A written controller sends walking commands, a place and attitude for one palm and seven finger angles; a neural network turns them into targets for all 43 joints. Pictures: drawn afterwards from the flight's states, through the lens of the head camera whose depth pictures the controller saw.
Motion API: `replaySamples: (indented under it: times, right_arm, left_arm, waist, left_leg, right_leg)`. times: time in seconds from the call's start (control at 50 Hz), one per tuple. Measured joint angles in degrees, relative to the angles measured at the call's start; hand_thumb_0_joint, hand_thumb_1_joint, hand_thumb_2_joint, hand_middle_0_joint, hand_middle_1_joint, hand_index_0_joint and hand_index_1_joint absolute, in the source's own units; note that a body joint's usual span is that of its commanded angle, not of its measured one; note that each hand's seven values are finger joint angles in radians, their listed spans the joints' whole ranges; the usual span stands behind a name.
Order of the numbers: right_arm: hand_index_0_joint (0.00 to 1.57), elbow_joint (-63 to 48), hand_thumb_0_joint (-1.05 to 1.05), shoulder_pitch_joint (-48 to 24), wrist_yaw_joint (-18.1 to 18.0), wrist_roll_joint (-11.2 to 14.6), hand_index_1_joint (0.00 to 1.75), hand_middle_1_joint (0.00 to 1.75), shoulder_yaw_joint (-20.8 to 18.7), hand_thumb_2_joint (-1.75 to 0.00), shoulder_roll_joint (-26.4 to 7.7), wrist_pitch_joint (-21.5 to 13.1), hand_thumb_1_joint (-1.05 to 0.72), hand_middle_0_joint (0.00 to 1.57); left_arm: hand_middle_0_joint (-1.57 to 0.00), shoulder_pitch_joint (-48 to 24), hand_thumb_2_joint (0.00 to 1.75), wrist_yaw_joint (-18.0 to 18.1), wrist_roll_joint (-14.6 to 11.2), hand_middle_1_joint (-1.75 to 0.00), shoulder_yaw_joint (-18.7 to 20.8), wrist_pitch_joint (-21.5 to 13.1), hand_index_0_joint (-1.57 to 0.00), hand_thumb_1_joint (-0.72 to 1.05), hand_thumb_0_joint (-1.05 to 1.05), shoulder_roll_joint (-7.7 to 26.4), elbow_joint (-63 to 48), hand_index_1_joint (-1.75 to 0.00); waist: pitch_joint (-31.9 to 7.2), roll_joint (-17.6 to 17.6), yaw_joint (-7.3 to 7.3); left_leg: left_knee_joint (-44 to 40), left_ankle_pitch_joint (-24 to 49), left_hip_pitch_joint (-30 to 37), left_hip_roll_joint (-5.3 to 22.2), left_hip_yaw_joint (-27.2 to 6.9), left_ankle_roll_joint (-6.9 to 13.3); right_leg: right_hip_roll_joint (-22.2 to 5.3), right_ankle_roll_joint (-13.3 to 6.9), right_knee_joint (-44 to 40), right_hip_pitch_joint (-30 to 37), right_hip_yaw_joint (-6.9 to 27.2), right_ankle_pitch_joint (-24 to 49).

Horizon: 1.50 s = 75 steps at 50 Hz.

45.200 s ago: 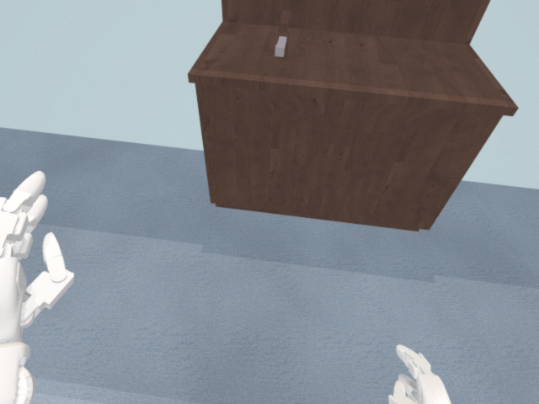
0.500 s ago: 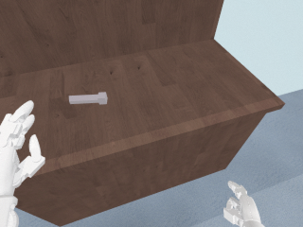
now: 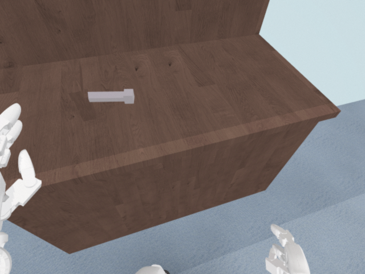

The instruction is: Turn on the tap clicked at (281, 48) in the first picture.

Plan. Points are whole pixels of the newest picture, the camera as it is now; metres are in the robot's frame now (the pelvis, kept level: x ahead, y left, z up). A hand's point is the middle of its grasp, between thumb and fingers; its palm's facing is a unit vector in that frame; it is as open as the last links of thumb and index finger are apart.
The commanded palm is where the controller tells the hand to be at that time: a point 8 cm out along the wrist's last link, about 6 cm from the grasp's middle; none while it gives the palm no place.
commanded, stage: step back with the hand held close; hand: left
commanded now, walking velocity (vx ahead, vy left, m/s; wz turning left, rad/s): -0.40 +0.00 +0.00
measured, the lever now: (128, 96) +0.53 +0.19 +0.06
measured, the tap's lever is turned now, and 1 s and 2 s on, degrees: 75 75 75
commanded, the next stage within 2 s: stop stepping back and stand still in 0.66 s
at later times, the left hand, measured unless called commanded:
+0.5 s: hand (5, 217) +0.16 +0.25 +0.18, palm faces +0.41 -0.82 -0.40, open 7.4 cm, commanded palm +0.10 +0.28 +0.19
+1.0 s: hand out of the picture +0.02 +0.22 +0.17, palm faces +0.39 -0.83 -0.40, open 7.4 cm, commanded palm -0.04 +0.26 +0.19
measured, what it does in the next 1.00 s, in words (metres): walks backwards: left foot, then right foot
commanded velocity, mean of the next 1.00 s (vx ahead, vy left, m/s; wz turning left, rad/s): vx -0.23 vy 0.01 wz -0.01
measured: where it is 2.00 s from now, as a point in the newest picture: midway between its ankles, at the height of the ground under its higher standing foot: outside the picture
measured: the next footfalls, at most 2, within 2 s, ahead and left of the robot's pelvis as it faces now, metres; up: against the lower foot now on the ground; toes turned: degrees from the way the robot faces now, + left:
left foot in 0.34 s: +0.06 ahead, +0.11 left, +0.00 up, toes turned +1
right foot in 0.64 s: -0.06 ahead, -0.14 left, +0.00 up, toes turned +2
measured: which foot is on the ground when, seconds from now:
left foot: down 0.00-0.22, up 0.24-0.32, down 0.34-0.66, up 0.68-0.88, down 0.90-1.00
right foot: down 0.00-0.36, up 0.38-0.62, down 0.64-1.00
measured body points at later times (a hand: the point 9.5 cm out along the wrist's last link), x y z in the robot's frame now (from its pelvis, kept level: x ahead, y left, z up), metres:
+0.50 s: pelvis -0.05 +0.00 +0.00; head -0.01 +0.03 +0.45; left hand +0.13 +0.29 +0.20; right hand +0.12 -0.23 -0.07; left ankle +0.02 +0.11 -0.73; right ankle -0.03 -0.12 -0.69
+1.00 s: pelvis -0.19 -0.03 +0.00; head -0.16 -0.01 +0.45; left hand +0.00 +0.26 +0.19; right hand -0.01 -0.28 -0.06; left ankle -0.19 +0.10 -0.73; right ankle -0.12 -0.13 -0.71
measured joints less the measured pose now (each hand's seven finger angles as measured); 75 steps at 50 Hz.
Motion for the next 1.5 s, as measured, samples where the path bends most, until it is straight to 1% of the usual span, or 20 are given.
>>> replaySamples:
  times: [0.2,0.3,0.36,0.48,0.62,0.68,0.76,0.82,0.9,0.92,1.02,1.08,1.12,1.18,1.24,1.28,1.32,1.38,1.46,1.5]
  right_arm:
    - [0.21,0.2,0.01,-0.9,0.7,-0.4,0.30,0.30,-0.2,-0.90,0.5,-0.3,-0.90,0.20]
    - [0.21,1.1,0.01,-1.6,1.5,-0.1,0.30,0.30,-0.9,-0.90,0.5,1.0,-0.90,0.20]
    - [0.21,0.3,0.01,-1.2,1.3,-0.2,0.30,0.30,-1.2,-0.90,0.1,1.6,-0.90,0.20]
    - [0.21,1.7,0.01,-0.7,1.1,-1.2,0.30,0.30,-1.4,-0.90,2.5,-2.0,-0.90,0.20]
    - [0.21,2.5,0.01,-0.7,2.3,-1.1,0.30,0.30,1.1,-0.90,3.4,-3.5,-0.90,0.20]
    - [0.21,2.5,0.01,-2.4,2.2,-0.8,0.30,0.30,1.0,-0.90,2.5,-2.8,-0.90,0.20]
    - [0.21,2.4,0.01,-2.7,2.1,0.1,0.30,0.30,0.1,-0.90,2.5,-0.5,-0.90,0.20]
    - [0.21,0.8,0.01,-2.7,1.5,0.1,0.30,0.30,-0.1,-0.90,2.3,0.4,-0.90,0.20]
    - [0.21,-2.2,0.01,-0.9,0.6,0.8,0.30,0.30,-1.4,-0.90,-0.4,-0.5,-0.90,0.20]
    - [0.21,-2.0,0.01,-0.7,0.3,1.1,0.30,0.30,-2.2,-0.90,-0.5,-0.9,-0.90,0.20]
    - [0.20,0.1,0.01,1.7,0.9,1.2,0.30,0.30,-2.3,-0.90,0.0,-3.4,-0.90,0.19]
    - [0.20,1.4,0.01,3.8,1.6,1.1,0.30,0.30,-1.4,-0.90,-0.2,-3.7,-0.90,0.20]
    - [0.21,3.0,0.01,3.8,1.8,0.8,0.30,0.30,-1.3,-0.90,-0.4,-2.6,-0.90,0.20]
    - [0.21,6.2,0.01,2.6,2.0,0.6,0.30,0.30,-1.1,-0.90,0.2,-1.1,-0.90,0.20]
    - [0.21,6.4,0.01,2.4,1.4,0.3,0.30,0.30,-0.2,-0.90,0.9,-0.6,-0.90,0.20]
    - [0.21,4.7,0.01,2.6,0.9,0.0,0.30,0.30,0.3,-0.90,0.5,-1.4,-0.90,0.20]
    - [0.21,3.9,0.01,2.3,0.6,0.0,0.30,0.30,0.1,-0.90,1.2,-2.6,-0.90,0.20]
    - [0.21,4.6,0.01,3.6,1.3,0.5,0.30,0.30,0.2,-0.90,2.5,-3.9,-0.90,0.20]
    - [0.21,5.4,0.01,5.9,1.4,0.4,0.30,0.30,0.9,-0.90,2.5,-3.3,-0.90,0.20]
    - [0.21,4.5,0.01,6.7,1.5,0.1,0.30,0.30,0.7,-0.90,2.2,-3.0,-0.90,0.20]
  left_arm:
    - [-0.21,-1.6,0.90,0.0,0.6,-0.30,0.5,-0.3,-0.21,0.89,0.02,-0.6,-0.6,-0.30]
    - [-0.21,-1.1,0.90,0.1,-0.4,-0.30,-1.2,-0.4,-0.21,0.89,0.02,-0.5,-3.8,-0.30]
    - [-0.22,-0.2,0.90,0.1,-0.6,-0.30,-0.4,-0.5,-0.21,0.89,0.02,1.0,-5.3,-0.30]
    - [-0.22,-0.1,0.90,0.6,-1.0,-0.30,3.2,0.0,-0.21,0.89,0.02,2.9,-3.2,-0.30]
    - [-0.21,-2.6,0.90,0.3,-1.1,-0.30,0.3,1.9,-0.21,0.90,0.02,-0.8,-2.0,-0.30]
    - [-0.21,-3.6,0.90,-0.9,-1.0,-0.30,-1.3,1.4,-0.21,0.90,0.02,-1.6,-1.2,-0.30]
    - [-0.21,-0.2,0.90,-2.1,-1.3,-0.30,-1.4,0.1,-0.21,0.89,0.02,-0.7,-2.6,-0.30]
    - [-0.22,2.0,0.90,-1.8,-1.2,-0.30,0.3,-0.5,-0.21,0.89,0.02,0.3,-2.9,-0.30]
    - [-0.22,2.4,0.90,-0.6,-1.2,-0.30,1.0,0.2,-0.21,0.89,0.02,1.0,-2.5,-0.30]
    - [-0.22,1.6,0.90,-0.3,-1.4,-0.30,1.0,0.4,-0.21,0.89,0.02,1.4,-2.1,-0.30]
    - [-0.22,2.0,0.90,0.3,-1.3,-0.30,1.4,2.6,-0.21,0.89,0.02,0.8,-0.2,-0.30]
    - [-0.21,2.0,0.90,0.2,-0.9,-0.30,0.9,1.9,-0.21,0.89,0.02,0.2,0.3,-0.30]
    - [-0.21,0.4,0.90,-0.3,-0.5,-0.30,0.2,1.4,-0.21,0.89,0.02,-0.8,1.3,-0.30]
    - [-0.21,-1.7,0.90,-1.0,-0.6,-0.30,-0.8,1.8,-0.21,0.89,0.02,-2.4,3.0,-0.30]
    - [-0.21,-2.2,0.90,-0.8,-0.7,-0.30,-1.4,3.2,-0.21,0.89,0.02,-3.0,4.1,-0.30]
    - [-0.21,-2.2,0.90,-0.4,-0.8,-0.30,-1.7,3.6,-0.21,0.89,0.02,-2.8,3.3,-0.30]
    - [-0.21,-2.9,0.90,0.0,-0.3,-0.30,-1.1,3.5,-0.21,0.89,0.02,-1.6,3.5,-0.30]
    - [-0.21,-3.0,0.90,-0.2,-0.2,-0.30,-0.2,2.5,-0.21,0.89,0.02,0.0,6.3,-0.30]
    - [-0.21,-2.1,0.90,-0.3,-0.7,-0.30,-0.1,2.5,-0.21,0.89,0.02,-0.5,8.2,-0.30]
    - [-0.21,-1.8,0.90,-0.5,-0.4,-0.30,0.1,2.1,-0.21,0.90,0.02,0.0,7.3,-0.30]
  waist:
    - [0.4,-0.5,0.25]
    - [0.2,-2.7,-1.32]
    - [-0.4,-3.2,-2.62]
    - [0.5,-3.9,-0.67]
    - [-0.5,-1.7,1.09]
    - [0.7,1.7,0.71]
    - [-0.6,-2.0,0.28]
    - [-1.4,-4.7,-1.11]
    - [-2.5,-3.2,-3.39]
    - [-1.9,-3.8,-3.66]
    - [-0.4,-4.7,-2.46]
    - [-0.9,-2.8,-1.63]
    - [-0.7,-1.4,-1.07]
    - [-1.4,-2.4,-0.32]
    - [-3.2,-3.4,-0.87]
    - [-3.7,-2.5,-1.55]
    - [-2.5,-2.7,-1.89]
    - [-3.6,-2.5,-2.83]
    - [-4.9,0.2,-2.60]
    - [-4.9,0.0,-1.71]
  left_leg:
    - [2.9,-2.8,-2.0,0.6,0.0,-0.8]
    - [10.8,-11.2,-3.1,0.2,-0.7,-3.0]
    - [4.2,-5.0,-0.2,1.5,-1.4,-2.1]
    - [0.0,-0.9,0.1,1.9,-0.3,-2.2]
    - [-5.5,4.8,-0.4,4.3,-0.4,-3.8]
    - [-0.6,-0.6,-3.4,6.1,-2.4,-4.6]
    - [24.6,-15.3,-8.1,0.9,-1.5,-5.8]
    - [21.4,-16.9,-3.5,0.2,1.0,-5.2]
    - [-1.9,-8.1,9.2,2.8,0.9,-2.5]
    - [-2.9,-8.5,9.7,2.2,0.7,-2.3]
    - [-2.7,-6.6,10.8,1.0,0.8,-3.3]
    - [0.0,-7.4,9.8,1.9,-0.3,-3.3]
    - [7.3,-14.4,6.9,2.2,-1.3,-2.1]
    - [19.9,-15.6,2.6,1.2,0.1,-1.6]
    - [14.5,-16.4,5.2,1.7,2.7,-0.8]
    - [3.9,-18.1,9.2,2.2,2.1,0.3]
    - [3.1,-10.1,9.2,2.3,2.7,0.1]
    - [1.1,-7.5,10.0,2.0,2.5,-0.3]
    - [-1.7,-6.5,10.4,3.8,1.4,-1.6]
    - [4.9,-11.7,6.7,3.7,1.2,-1.3]
  right_leg:
    - [0.5,-0.8,2.0,-1.7,-0.1,0.0]
    - [-1.0,-1.1,2.3,-3.0,-0.6,0.6]
    - [-1.8,-0.2,3.3,-5.0,-1.4,0.9]
    - [1.2,1.0,21.4,-7.5,3.7,-13.6]
    - [0.7,1.1,2.9,4.8,3.6,-9.0]
    - [2.8,-0.1,-3.1,6.8,2.1,-3.8]
    - [0.5,-0.9,-3.5,4.0,3.8,-2.0]
    - [-1.0,-0.6,-3.5,1.7,4.8,-0.2]
    - [-1.0,0.3,0.8,-2.0,2.6,-0.9]
    - [-1.8,0.5,2.7,-2.8,2.4,-1.5]
    - [-1.5,1.4,11.4,-2.8,2.2,-11.7]
    - [-0.5,0.6,2.0,2.4,0.3,-5.2]
    - [0.2,-1.5,1.2,2.4,-0.8,-0.2]
    - [-0.4,-3.2,1.2,1.3,-0.4,0.5]
    - [-1.2,-3.1,1.8,-0.5,-0.5,-1.5]
    - [-0.8,-2.6,5.0,-3.0,-1.3,-6.3]
    - [-0.2,-0.8,16.7,-6.4,0.1,-12.3]
    - [-0.3,0.1,30.4,-8.7,0.9,-12.4]
    - [-1.5,-0.2,12.9,0.8,-2.0,-13.2]
    - [-1.9,-1.6,1.8,5.6,-1.4,-8.8]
